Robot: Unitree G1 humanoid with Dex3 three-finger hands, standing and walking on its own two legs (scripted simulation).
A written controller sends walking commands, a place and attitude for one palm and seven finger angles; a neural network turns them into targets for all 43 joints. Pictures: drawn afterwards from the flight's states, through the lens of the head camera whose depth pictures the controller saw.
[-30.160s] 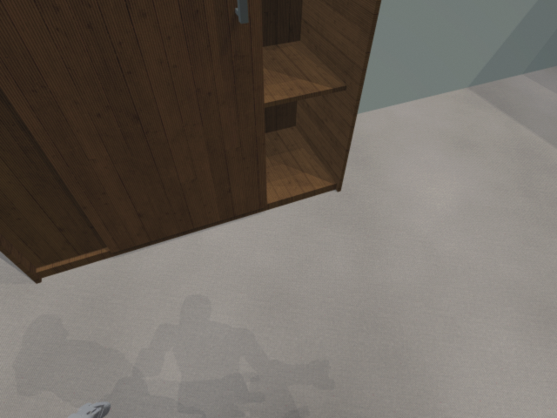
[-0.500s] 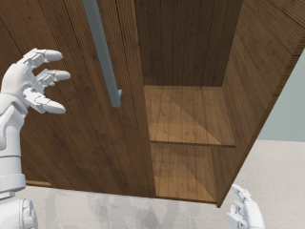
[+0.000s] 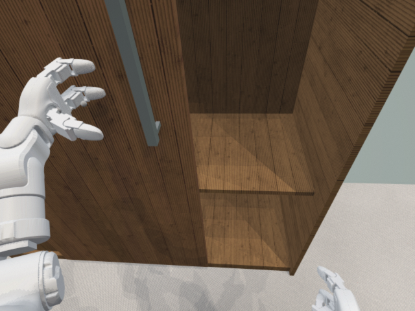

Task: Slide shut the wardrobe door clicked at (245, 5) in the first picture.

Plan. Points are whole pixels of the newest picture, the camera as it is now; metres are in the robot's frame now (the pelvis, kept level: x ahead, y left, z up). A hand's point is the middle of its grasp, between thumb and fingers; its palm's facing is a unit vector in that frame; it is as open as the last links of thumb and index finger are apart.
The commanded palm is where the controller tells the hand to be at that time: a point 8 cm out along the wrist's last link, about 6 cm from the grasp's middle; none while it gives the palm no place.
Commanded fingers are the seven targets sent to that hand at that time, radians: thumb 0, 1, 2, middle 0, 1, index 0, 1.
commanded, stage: move the hooked fingers beside the handle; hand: left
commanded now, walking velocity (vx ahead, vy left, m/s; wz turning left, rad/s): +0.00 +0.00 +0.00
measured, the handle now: (140, 74) +0.45 +0.15 +0.26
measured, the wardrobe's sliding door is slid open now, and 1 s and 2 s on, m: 0.38 0.38 0.38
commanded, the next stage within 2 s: feel for the door with the fingertips in 0.96 s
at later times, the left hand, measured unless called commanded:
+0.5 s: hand (95, 104) +0.38 +0.21 +0.25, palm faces +0.04 -1.00 -0.05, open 14.0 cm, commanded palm +0.35 +0.26 +0.25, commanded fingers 0.00 -0.50 0.30 -0.30 -1.20 -0.30 -1.20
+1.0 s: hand (92, 104) +0.38 +0.21 +0.25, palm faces +0.05 -1.00 -0.04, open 14.0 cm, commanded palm +0.35 +0.26 +0.25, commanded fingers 0.00 -0.50 0.30 -0.30 -1.20 -0.30 -1.20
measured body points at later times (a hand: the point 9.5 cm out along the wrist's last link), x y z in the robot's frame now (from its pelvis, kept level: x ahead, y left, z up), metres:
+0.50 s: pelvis +0.00 +0.00 +0.00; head -0.02 -0.03 +0.45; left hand +0.37 +0.26 +0.25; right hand +0.17 -0.23 -0.09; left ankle -0.01 +0.12 -0.74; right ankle -0.03 -0.10 -0.74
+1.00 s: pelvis -0.01 -0.01 +0.00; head -0.02 -0.04 +0.45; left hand +0.37 +0.27 +0.26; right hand +0.17 -0.25 -0.09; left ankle -0.01 +0.12 -0.74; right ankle -0.03 -0.10 -0.74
